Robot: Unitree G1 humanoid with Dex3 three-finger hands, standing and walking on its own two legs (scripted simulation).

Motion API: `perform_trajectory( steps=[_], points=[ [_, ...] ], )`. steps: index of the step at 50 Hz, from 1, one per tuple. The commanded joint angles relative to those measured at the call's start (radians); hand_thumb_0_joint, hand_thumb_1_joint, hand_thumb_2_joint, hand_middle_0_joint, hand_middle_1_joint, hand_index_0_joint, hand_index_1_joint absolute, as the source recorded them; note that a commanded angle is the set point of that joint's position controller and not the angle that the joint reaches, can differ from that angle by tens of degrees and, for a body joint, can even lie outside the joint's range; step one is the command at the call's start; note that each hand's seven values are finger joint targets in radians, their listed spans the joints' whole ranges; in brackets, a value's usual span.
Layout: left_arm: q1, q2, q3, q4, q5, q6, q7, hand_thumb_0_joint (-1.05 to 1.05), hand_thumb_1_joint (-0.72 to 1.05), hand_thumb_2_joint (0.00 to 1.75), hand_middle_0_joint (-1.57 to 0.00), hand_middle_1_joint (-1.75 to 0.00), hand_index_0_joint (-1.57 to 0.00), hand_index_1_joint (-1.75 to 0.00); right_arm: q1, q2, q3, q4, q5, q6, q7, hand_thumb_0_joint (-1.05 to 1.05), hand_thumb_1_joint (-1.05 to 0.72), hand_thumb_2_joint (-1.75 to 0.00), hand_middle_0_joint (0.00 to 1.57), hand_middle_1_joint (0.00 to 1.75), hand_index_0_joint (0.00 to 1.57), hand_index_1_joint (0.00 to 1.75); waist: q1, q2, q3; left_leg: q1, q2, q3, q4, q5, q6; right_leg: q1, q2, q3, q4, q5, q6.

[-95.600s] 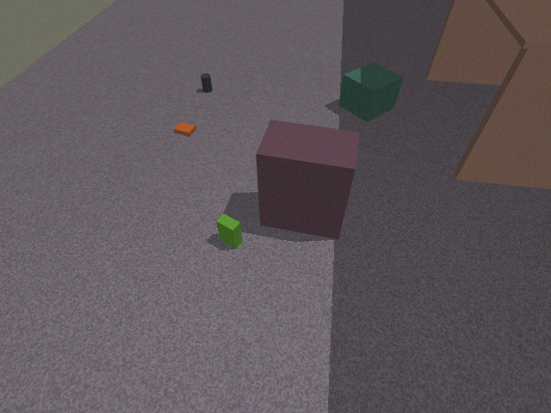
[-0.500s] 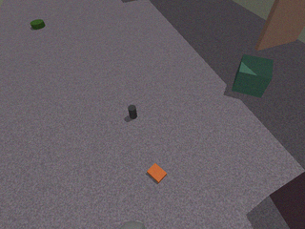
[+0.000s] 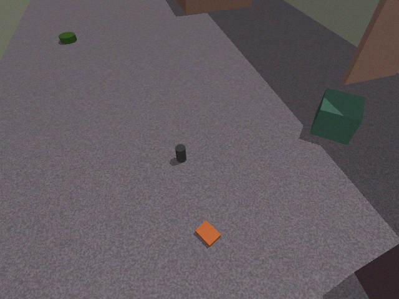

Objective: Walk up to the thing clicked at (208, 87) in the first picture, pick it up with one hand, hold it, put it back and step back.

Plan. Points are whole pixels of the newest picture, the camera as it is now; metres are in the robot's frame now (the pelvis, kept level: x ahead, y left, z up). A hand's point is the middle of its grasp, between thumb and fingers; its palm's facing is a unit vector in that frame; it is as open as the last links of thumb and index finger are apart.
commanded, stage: step back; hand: left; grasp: from above
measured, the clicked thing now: (180, 153) +1.08 +0.21 -0.71
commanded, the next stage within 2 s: stand in 0.44 s
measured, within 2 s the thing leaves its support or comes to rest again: neither
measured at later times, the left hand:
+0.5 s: hand out of the picture +0.15 +0.27 -0.14, palm faces -0.01 -0.93 -0.36, open 7.4 cm
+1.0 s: hand out of the picture +0.09 +0.26 -0.14, palm faces -0.06 -0.94 -0.33, open 7.4 cm
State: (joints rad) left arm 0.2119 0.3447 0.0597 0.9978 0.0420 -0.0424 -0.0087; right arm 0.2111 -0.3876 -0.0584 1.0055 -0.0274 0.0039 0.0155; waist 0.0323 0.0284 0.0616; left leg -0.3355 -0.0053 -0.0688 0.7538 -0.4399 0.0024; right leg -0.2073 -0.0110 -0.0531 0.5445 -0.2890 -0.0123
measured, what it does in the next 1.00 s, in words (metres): stands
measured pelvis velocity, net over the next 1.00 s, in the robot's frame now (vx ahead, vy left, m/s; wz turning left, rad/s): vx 0.02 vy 0.01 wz -0.03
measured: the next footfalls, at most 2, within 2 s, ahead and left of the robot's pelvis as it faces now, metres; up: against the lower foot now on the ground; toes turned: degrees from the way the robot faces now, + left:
none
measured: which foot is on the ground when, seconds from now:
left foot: down 0.00-1.00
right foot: down 0.00-1.00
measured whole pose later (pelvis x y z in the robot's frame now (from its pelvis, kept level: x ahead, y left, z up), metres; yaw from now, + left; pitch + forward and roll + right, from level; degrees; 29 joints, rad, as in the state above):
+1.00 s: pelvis +0.02 +0.01 +0.02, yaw -1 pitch -3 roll +0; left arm 0.11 0.35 0.00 1.14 0.01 -0.02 0.00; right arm 0.09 -0.34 -0.02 1.17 -0.01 0.00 0.01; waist -0.01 -0.01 0.07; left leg -0.13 0.01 0.01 0.32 -0.13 -0.01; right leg -0.08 -0.02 0.00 0.32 -0.19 0.02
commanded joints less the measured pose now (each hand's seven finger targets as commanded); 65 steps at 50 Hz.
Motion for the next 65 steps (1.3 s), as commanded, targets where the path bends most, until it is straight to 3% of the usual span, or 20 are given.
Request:
perform_trajectory(
  steps=[1,2,3,4,5,6,9,11,15,18,21,23,26,33,38,43,52,55,61,65],
  points=[
    [-0.115,0.28,0.05,-0.081,-0.018,-0.011,0.011,0.0,0.9,0.9,-0.2,-0.3,-0.2,-0.3,0.002,-0.136,-0.038,-0.041,-0.003,-0.04,-0.006,0.0,-0.9,-0.9,0.2,0.3,0.2,0.3,-0.038,-0.156,-0.025,0.115,-0.002,0.086,-0.259,0.145,-0.004,-0.076,-0.199,0.173,-0.146,0.078,-0.121],
    [-0.115,0.258,0.036,-0.082,-0.017,-0.004,0.009,0.0,0.9,0.9,-0.2,-0.3,-0.2,-0.3,0.012,-0.143,-0.045,-0.031,-0.008,-0.043,-0.011,0.0,-0.9,-0.9,0.2,0.3,0.2,0.3,-0.05,-0.129,-0.038,0.187,-0.003,0.066,-0.304,0.212,0.003,-0.115,-0.179,0.147,-0.084,0.13,-0.093],
    [-0.107,0.224,0.023,-0.088,-0.02,-0.001,0.008,0.0,0.9,0.9,-0.2,-0.3,-0.2,-0.3,0.016,-0.163,-0.05,-0.028,-0.014,-0.047,-0.019,0.0,-0.9,-0.9,0.2,0.3,0.2,0.3,-0.055,-0.067,-0.063,0.25,0.05,-0.005,-0.354,0.245,0.015,-0.152,-0.147,0.111,-0.012,0.159,-0.066],
    [-0.097,0.184,0.01,-0.085,-0.039,0.004,0.007,0.0,0.9,0.9,-0.2,-0.3,-0.2,-0.3,-0.029,-0.206,-0.049,-0.046,-0.013,-0.055,-0.023,0.0,-0.9,-0.9,0.2,0.3,0.2,0.3,-0.033,0.079,-0.082,0.207,0.205,-0.234,-0.427,0.208,0.071,-0.16,-0.056,0.057,0.063,0.043,-0.011],
    [-0.094,0.214,0.022,-0.059,-0.047,0.011,0.013,0.0,0.9,0.9,-0.2,-0.3,-0.2,-0.3,-0.075,-0.246,-0.048,-0.05,-0.003,-0.053,-0.02,0.0,-0.9,-0.9,0.2,0.3,0.2,0.3,-0.015,0.097,-0.068,0.099,0.273,-0.289,-0.439,0.147,0.153,-0.079,-0.01,0.04,0.081,-0.145,-0.005],
    [-0.096,0.22,0.02,-0.049,-0.039,0.01,0.014,0.0,0.9,0.9,-0.2,-0.3,-0.2,-0.3,-0.101,-0.24,-0.046,-0.051,-0.003,-0.051,-0.018,0.0,-0.9,-0.9,0.2,0.3,0.2,0.3,-0.01,0.079,-0.061,0.076,0.27,-0.272,-0.43,0.17,0.162,-0.032,-0.021,0.055,0.055,-0.156,-0.013],
    [-0.072,0.227,0.016,-0.014,-0.039,-0.006,0.019,0.0,0.9,0.9,-0.2,-0.3,-0.2,-0.3,-0.155,-0.195,-0.026,-0.044,0.002,-0.048,-0.021,0.0,-0.9,-0.9,0.2,0.3,0.2,0.3,0.008,0.106,-0.086,0.101,0.171,-0.101,-0.35,0.437,0.07,0.061,-0.056,0.09,-0.079,0.118,-0.019],
    [-0.09,0.246,0.018,-0.004,-0.037,-0.01,0.019,0.0,0.9,0.9,-0.2,-0.3,-0.2,-0.3,-0.135,-0.172,-0.022,-0.027,0.01,-0.048,-0.025,0.0,-0.9,-0.9,0.2,0.3,0.2,0.3,-0.013,0.063,-0.127,0.126,0.131,-0.048,-0.324,0.497,0.039,0.113,-0.088,0.12,-0.079,0.256,-0.026],
    [-0.106,0.24,0.011,0.012,-0.038,-0.006,0.026,0.0,0.9,0.9,-0.2,-0.3,-0.2,-0.3,-0.171,-0.173,-0.024,-0.01,0.015,-0.044,-0.028,0.0,-0.9,-0.9,0.2,0.3,0.2,0.3,-0.012,0.018,-0.153,0.216,0.135,-0.019,-0.301,0.6,0.048,0.097,-0.094,0.109,-0.091,0.346,-0.019],
    [-0.119,0.248,0.015,0.023,-0.036,-0.006,0.029,0.0,0.9,0.9,-0.2,-0.3,-0.2,-0.3,-0.183,-0.16,-0.024,0.002,0.017,-0.038,-0.029,0.0,-0.9,-0.9,0.2,0.3,0.2,0.3,-0.018,-0.041,-0.163,0.212,0.12,0.016,-0.275,0.578,0.043,0.127,-0.112,0.125,-0.102,0.432,-0.024],
    [-0.144,0.245,0.012,0.022,-0.033,-0.003,0.03,0.0,0.9,0.9,-0.2,-0.3,-0.2,-0.3,-0.209,-0.153,-0.024,0.008,0.012,-0.034,-0.027,0.0,-0.9,-0.9,0.2,0.3,0.2,0.3,-0.022,-0.044,-0.132,0.204,0.117,0.022,-0.302,0.512,0.038,0.106,-0.112,0.127,-0.119,0.388,-0.022],
    [-0.157,0.209,-0.009,0.034,-0.043,0.001,0.027,0.0,0.9,0.9,-0.2,-0.3,-0.2,-0.3,-0.194,-0.162,-0.013,0.021,0.025,-0.038,-0.024,0.0,-0.9,-0.9,0.2,0.3,0.2,0.3,-0.035,-0.04,-0.144,0.266,0.138,-0.016,-0.347,0.651,0.034,0.113,-0.113,0.126,-0.145,0.459,-0.007],
    [-0.159,0.215,-0.015,0.043,-0.041,0.002,0.028,0.0,0.9,0.9,-0.2,-0.3,-0.2,-0.3,-0.211,-0.158,-0.007,0.032,0.025,-0.037,-0.022,0.0,-0.9,-0.9,0.2,0.3,0.2,0.3,-0.033,-0.034,-0.14,0.277,0.137,-0.009,-0.361,0.662,0.028,0.141,-0.118,0.123,-0.18,0.477,0.001],
    [-0.181,0.22,-0.016,0.062,-0.035,0.006,0.02,0.0,0.9,0.9,-0.2,-0.3,-0.2,-0.3,-0.243,-0.151,0.002,0.051,0.022,-0.034,-0.016,0.0,-0.9,-0.9,0.2,0.3,0.2,0.3,-0.029,-0.023,-0.081,0.247,0.129,-0.015,-0.466,0.418,0.008,0.111,-0.113,0.132,-0.269,0.205,0.003],
    [-0.18,0.222,-0.018,0.073,-0.031,0.002,0.017,0.0,0.9,0.9,-0.2,-0.3,-0.2,-0.3,-0.23,-0.156,0.004,0.067,0.021,-0.035,-0.012,0.0,-0.9,-0.9,0.2,0.3,0.2,0.3,-0.035,-0.011,-0.071,0.232,0.124,-0.02,-0.494,0.296,0.006,0.087,-0.113,0.141,-0.299,0.115,0.004],
    [-0.168,0.217,-0.022,0.076,-0.033,-0.002,0.015,0.0,0.9,0.9,-0.2,-0.3,-0.2,-0.3,-0.214,-0.161,0.005,0.078,0.019,-0.039,-0.011,0.0,-0.9,-0.9,0.2,0.3,0.2,0.3,-0.034,-0.028,-0.1,0.259,0.133,-0.018,-0.478,0.378,0.009,0.096,-0.12,0.143,-0.291,0.181,0.001],
    [-0.15,0.219,-0.026,0.08,-0.034,0.006,0.013,0.0,0.9,0.9,-0.2,-0.3,-0.2,-0.3,-0.163,-0.169,0.01,0.096,0.018,-0.034,-0.013,0.0,-0.9,-0.9,0.2,0.3,0.2,0.3,-0.043,-0.016,-0.059,0.217,0.126,-0.021,-0.496,0.279,0.004,0.063,-0.114,0.15,-0.303,0.085,-0.003],
    [-0.144,0.227,-0.025,0.075,-0.033,0.004,0.014,0.0,0.9,0.9,-0.2,-0.3,-0.2,-0.3,-0.158,-0.167,0.009,0.092,0.016,-0.035,-0.012,0.0,-0.9,-0.9,0.2,0.3,0.2,0.3,-0.042,-0.034,-0.084,0.231,0.132,-0.022,-0.482,0.329,0.009,0.077,-0.117,0.149,-0.29,0.121,-0.005],
    [-0.136,0.229,-0.026,0.074,-0.035,0.008,0.013,0.0,0.9,0.9,-0.2,-0.3,-0.2,-0.3,-0.148,-0.164,0.014,0.094,0.016,-0.031,-0.011,0.0,-0.9,-0.9,0.2,0.3,0.2,0.3,-0.04,-0.025,-0.038,0.192,0.126,-0.03,-0.501,0.249,0.006,0.051,-0.111,0.15,-0.3,0.049,-0.005],
    [-0.131,0.226,-0.026,0.072,-0.034,0.008,0.011,0.0,0.9,0.9,-0.2,-0.3,-0.2,-0.3,-0.148,-0.17,0.015,0.089,0.017,-0.034,-0.012,0.0,-0.9,-0.9,0.2,0.3,0.2,0.3,-0.04,-0.024,-0.057,0.204,0.13,-0.032,-0.496,0.264,0.009,0.059,-0.114,0.15,-0.29,0.08,-0.007]
  ],
)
